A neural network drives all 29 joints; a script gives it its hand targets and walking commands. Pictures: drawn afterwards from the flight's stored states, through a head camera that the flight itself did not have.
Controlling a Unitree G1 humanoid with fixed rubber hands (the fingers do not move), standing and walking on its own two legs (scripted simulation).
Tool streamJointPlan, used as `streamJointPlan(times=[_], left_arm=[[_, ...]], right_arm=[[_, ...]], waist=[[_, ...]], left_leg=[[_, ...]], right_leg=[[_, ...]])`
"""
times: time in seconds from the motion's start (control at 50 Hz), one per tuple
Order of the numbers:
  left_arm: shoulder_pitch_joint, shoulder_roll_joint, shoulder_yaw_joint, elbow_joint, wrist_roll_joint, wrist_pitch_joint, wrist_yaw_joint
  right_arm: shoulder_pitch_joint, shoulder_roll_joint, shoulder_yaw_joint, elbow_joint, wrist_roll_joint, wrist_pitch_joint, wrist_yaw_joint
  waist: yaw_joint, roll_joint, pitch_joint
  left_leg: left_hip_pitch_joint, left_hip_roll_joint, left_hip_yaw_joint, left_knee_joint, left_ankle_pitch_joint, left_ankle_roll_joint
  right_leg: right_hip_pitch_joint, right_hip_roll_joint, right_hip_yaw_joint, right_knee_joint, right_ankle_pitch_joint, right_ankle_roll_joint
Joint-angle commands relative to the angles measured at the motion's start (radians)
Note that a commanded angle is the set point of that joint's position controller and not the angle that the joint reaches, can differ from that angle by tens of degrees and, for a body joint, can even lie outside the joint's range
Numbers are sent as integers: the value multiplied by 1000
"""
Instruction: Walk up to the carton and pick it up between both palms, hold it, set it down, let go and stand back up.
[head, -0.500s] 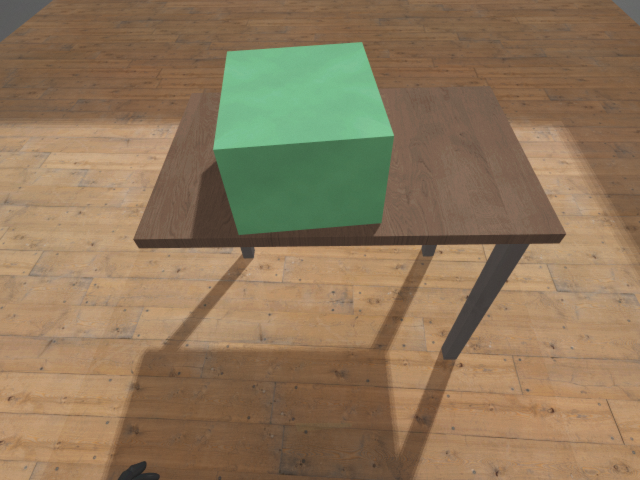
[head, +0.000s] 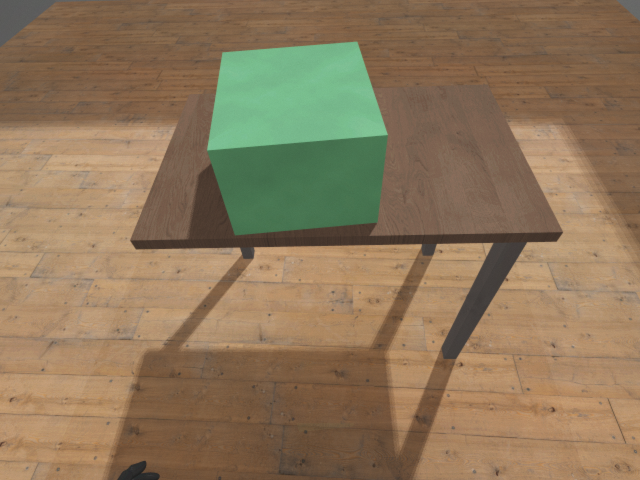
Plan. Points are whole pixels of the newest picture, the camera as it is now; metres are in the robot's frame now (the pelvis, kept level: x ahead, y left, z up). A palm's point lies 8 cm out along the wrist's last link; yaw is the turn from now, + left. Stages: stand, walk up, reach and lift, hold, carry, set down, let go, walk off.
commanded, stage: walk up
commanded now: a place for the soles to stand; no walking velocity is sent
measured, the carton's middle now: (298, 135) +0.72 +0.09 +0.01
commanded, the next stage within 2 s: none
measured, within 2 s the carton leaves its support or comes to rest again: neither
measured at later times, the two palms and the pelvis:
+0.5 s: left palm out of the picture +0.10 +0.29 -0.10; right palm out of the picture +0.07 -0.30 -0.10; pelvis +0.00 +0.00 +0.00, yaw +0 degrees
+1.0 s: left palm out of the picture +0.09 +0.28 -0.09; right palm out of the picture +0.07 -0.31 -0.10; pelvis +0.00 -0.01 +0.00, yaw +1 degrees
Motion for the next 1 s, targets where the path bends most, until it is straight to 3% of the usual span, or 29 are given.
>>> streamJointPlan(times=[0.0, 0.04, 0.08, 0.1, 0.14, 0.2, 0.24, 0.26, 0.3, 0.36, 0.38, 0.42, 0.48, 0.52, 0.54, 0.58, 0.62, 0.64, 0.66, 0.68, 0.72, 0.74, 0.78, 0.82, 0.84, 0.86, 0.88, 0.92, 0.98], left_arm=[[-101, 271, 51, -90, 8, -30, 2], [-131, 264, 46, -104, 6, -26, -2], [-118, 260, 53, -105, -1, -19, -6], [-95, 250, 57, -108, -7, -14, -6], [-68, 243, 61, -110, -5, -7, -4], [-31, 266, 66, -83, 1, -20, -2], [-51, 293, 68, -71, 2, -31, 1], [-84, 281, 59, -84, 1, -29, 2], [-124, 260, 48, -105, 5, -24, 1], [-119, 261, 55, -111, 0, -18, -6], [-102, 255, 59, -112, -4, -11, -8], [-72, 245, 63, -110, -3, -4, -6], [-22, 251, 66, -84, 1, -17, -5], [-30, 296, 72, -72, 5, -34, 3], [-61, 287, 63, -80, 3, -32, 4], [-89, 264, 51, -106, 13, -29, 5], [-123, 252, 43, -120, 15, -22, 4], [-127, 250, 41, -122, 10, -19, 2], [-106, 246, 41, -117, 1, -19, -3], [-94, 254, 49, -124, -5, -17, -6], [-78, 241, 59, -130, -6, 0, -5], [-79, 236, 58, -130, -3, 0, -2], [-34, 235, 61, -116, 5, -11, 0], [17, 271, 64, -83, 11, -31, 3], [10, 305, 73, -75, 10, -39, 9], [-13, 283, 62, -76, 6, -38, 10], [-13, 265, 55, -88, 12, -36, 10], [-27, 252, 48, -102, 20, -29, 17], [-38, 254, 44, -109, 12, -14, 21]], right_arm=[[5, -240, -72, -48, 18, -10, -21], [45, -258, -79, -35, 6, -18, -24], [30, -325, -97, -34, -6, -29, -24], [12, -338, -95, -39, -6, -29, -23], [-15, -320, -86, -56, -7, -29, -22], [-67, -293, -74, -69, 5, -26, -16], [-41, -261, -73, -50, 22, -19, -15], [-15, -245, -69, -48, 24, -13, -20], [23, -246, -75, -41, 11, -10, -24], [28, -314, -92, -33, -2, -27, -25], [20, -335, -96, -43, -6, -29, -23], [-21, -315, -84, -60, -8, -30, -22], [-72, -295, -75, -72, 1, -28, -16], [-50, -258, -72, -55, 23, -19, -17], [-12, -245, -69, -51, 24, -13, -21], [2, -239, -76, -54, 9, -5, -25], [46, -241, -78, -45, 7, -16, -28], [60, -254, -80, -33, 1, -25, -28], [37, -295, -86, -28, -4, -33, -29], [5, -342, -98, -36, -10, -35, -27], [-4, -328, -89, -60, -13, -33, -23], [-10, -324, -89, -65, -16, -33, -25], [-47, -322, -90, -77, -13, -30, -24], [-69, -287, -79, -80, 2, -31, -17], [-57, -252, -75, -62, 19, -25, -20], [-43, -236, -70, -56, 21, -12, -28], [-40, -232, -70, -60, 12, -5, -32], [-16, -224, -70, -61, 6, -1, -37], [13, -219, -62, -36, 6, -15, -35]], waist=[[1, -64, -65], [-35, -58, -53], [-19, 26, -68], [-7, 88, -76], [14, 93, -53], [45, 63, -69], [28, -45, -93], [7, -51, -83], [-18, -67, -47], [-19, 26, -67], [-12, 89, -86], [12, 106, -48], [52, 88, -36], [42, -56, -80], [15, -60, -88], [11, -89, -59], [-13, -110, -47], [-32, -84, -58], [-22, -8, -78], [-8, 80, -75], [-2, 133, -39], [2, 133, -19], [29, 135, -7], [52, 54, -76], [53, -67, -121], [39, -70, -111], [42, -69, -109], [34, -107, -56], [13, -119, -98]], left_leg=[[10, -10, 33, 102, -83, 39], [83, 28, 2, -46, 90, 52], [19, 130, -185, -176, 361, 103], [-20, 187, -282, -213, 398, 155], [-73, 234, -388, -243, 370, 207], [-154, 153, -247, -193, 275, 130], [-65, 6, -11, 34, 173, 44], [-14, -16, 47, 68, 42, 34], [47, -1, 32, 42, -23, 48], [16, 124, -182, -172, 338, 104], [-15, 184, -279, -212, 378, 156], [-72, 238, -396, -254, 349, 217], [-176, 178, -291, -212, 247, 154], [-112, 7, -15, 52, 163, 41], [-54, -15, 47, 113, -39, 32], [-34, -16, 40, 212, -215, 41], [0, 15, 25, 37, -90, 45], [52, 39, 9, -122, 106, 46], [61, 92, -98, -209, 288, 65], [27, 184, -276, -218, 390, 133], [-17, 280, -443, -255, 413, 250], [-24, 292, -453, -267, 384, 263], [-72, 268, -406, -228, 392, 244], [-156, 139, -212, -104, 373, 107], [-148, 11, -15, 85, 229, 26], [-122, -19, 35, 175, -124, 16], [-108, -19, 34, 232, -219, 21], [-159, -1, -1, 228, -240, 20], [-81, 16, 47, -18, -52, 15]], right_leg=[[39, -355, 277, -284, 358, -161], [-24, -291, 187, -227, 288, -94], [48, -148, 118, -58, 228, 0], [73, -97, 115, 9, 188, 21], [77, -61, 159, 6, 91, 35], [202, -119, 200, -153, 160, -2], [154, -275, 265, -287, 248, -89], [86, -323, 270, -294, 301, -134], [-11, -327, 233, -260, 327, -139], [42, -156, 122, -68, 213, -5], [67, -94, 116, 14, 167, 21], [55, -50, 159, 29, 47, 37], [175, -101, 202, -140, 103, 11], [183, -280, 289, -306, 248, -75], [118, -349, 303, -302, 340, -146], [44, -377, 301, -300, 378, -186], [47, -316, 211, -233, 415, -131], [46, -272, 171, -168, 417, -77], [56, -204, 135, -83, 353, -22], [29, -123, 111, 26, 245, 20], [-7, -36, 151, 88, -48, 52], [-34, -32, 160, 106, -127, 49], [16, -56, 182, 15, -67, 41], [241, -153, 250, -202, 293, -5], [290, -285, 294, -274, 474, -57], [222, -353, 318, -264, 622, -125], [190, -375, 319, -265, 617, -172], [213, -354, 291, -260, 667, -157], [260, -280, 184, -173, 761, -94]])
